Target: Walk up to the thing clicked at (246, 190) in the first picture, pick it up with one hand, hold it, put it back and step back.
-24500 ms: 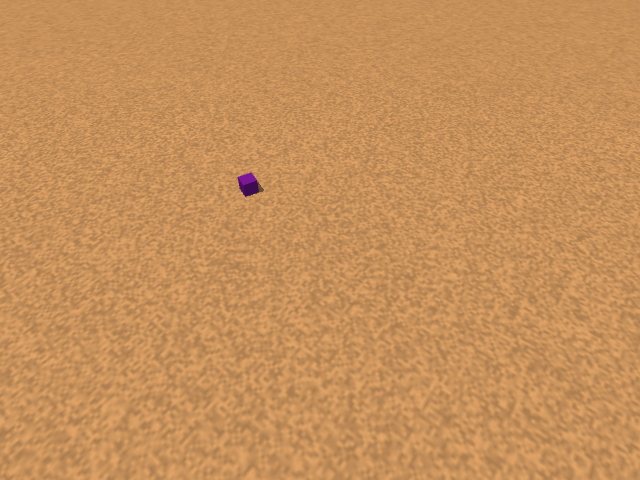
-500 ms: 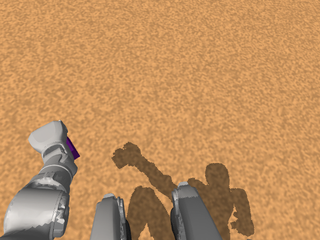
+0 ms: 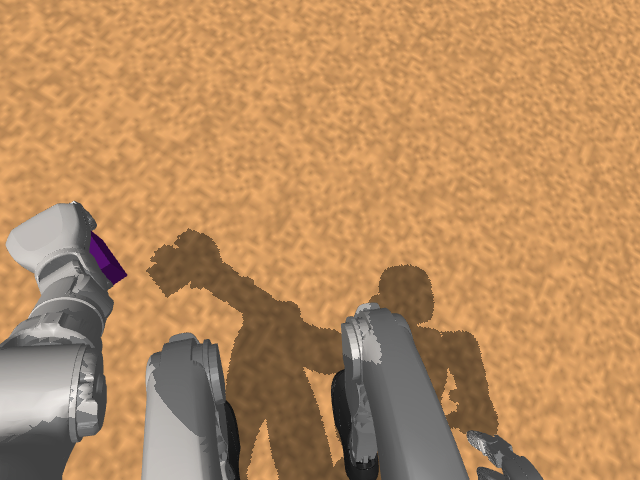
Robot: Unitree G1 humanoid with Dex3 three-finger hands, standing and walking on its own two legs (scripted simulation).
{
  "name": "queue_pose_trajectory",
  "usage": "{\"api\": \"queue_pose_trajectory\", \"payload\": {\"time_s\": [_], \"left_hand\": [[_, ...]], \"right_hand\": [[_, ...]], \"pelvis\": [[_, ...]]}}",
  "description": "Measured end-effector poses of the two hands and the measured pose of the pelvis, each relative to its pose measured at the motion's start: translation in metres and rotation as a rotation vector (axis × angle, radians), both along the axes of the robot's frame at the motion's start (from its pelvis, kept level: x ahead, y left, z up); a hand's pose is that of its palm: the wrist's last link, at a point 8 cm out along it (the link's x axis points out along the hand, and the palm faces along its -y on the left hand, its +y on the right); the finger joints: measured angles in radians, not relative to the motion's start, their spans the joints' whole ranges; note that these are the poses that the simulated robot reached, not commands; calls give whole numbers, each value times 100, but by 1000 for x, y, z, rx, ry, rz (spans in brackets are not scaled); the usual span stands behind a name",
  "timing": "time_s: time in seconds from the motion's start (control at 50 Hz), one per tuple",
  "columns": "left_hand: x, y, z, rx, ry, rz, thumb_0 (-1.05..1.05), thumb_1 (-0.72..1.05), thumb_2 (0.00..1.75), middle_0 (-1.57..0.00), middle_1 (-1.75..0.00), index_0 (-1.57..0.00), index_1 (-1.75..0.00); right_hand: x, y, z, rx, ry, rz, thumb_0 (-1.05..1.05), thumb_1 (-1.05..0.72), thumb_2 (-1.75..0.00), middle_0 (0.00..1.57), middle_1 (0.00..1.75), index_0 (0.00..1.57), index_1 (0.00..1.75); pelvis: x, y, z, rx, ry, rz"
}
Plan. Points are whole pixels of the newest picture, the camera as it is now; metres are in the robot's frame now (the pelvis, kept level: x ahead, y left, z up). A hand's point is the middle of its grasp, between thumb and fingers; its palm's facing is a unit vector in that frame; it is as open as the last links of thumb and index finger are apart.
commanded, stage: crouch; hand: left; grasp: from above
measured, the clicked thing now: (83, 265) +0.43 +0.28 -0.20
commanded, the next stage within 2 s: lower in 0.58 s
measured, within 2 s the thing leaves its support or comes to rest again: rests again in 1.56 s
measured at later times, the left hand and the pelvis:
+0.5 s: hand (95, 267) +0.44 +0.27 -0.24, palm faces -0.37 -0.22 -0.90, open 9.7 cm; pelvis -0.01 +0.00 -0.07, yaw -2 degrees
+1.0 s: hand (107, 270) +0.44 +0.28 -0.30, palm faces -0.40 -0.22 -0.89, open 9.7 cm; pelvis -0.01 +0.00 -0.11, yaw -3 degrees
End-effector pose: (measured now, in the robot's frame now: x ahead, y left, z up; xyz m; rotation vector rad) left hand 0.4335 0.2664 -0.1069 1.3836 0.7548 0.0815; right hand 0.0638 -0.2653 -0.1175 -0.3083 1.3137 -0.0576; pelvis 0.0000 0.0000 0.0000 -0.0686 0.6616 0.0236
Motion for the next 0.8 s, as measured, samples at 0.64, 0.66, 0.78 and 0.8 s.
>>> {"api": "queue_pose_trajectory", "payload": {"time_s": [0.64,0.66,0.78,0.8], "left_hand": [[7,10,-84,-2,5,-42,-3,0,42,-82,-38,-82,-39],[7,11,-85,0,2,-42,-3,0,42,-83,-38,-82,-39],[8,12,-97,1,12,-39,-3,-1,43,-84,-37,-84,-38],[8,12,-99,0,16,-39,-3,-1,43,-84,-37,-84,-38]], "right_hand": [[-55,4,-72,48,113,20,1,-91,-90,20,30,20,30],[-55,4,-73,49,117,23,0,-91,-90,20,30,20,30],[-57,0,-77,49,135,40,0,-91,-90,20,30,20,30],[-57,-1,-77,48,138,44,0,-91,-90,20,30,20,30]], "pelvis": [[-13,1,-83,-17,-44,-13],[-13,1,-84,-17,-45,-14],[-12,1,-91,-20,-46,-16],[-12,1,-92,-21,-47,-17]]}}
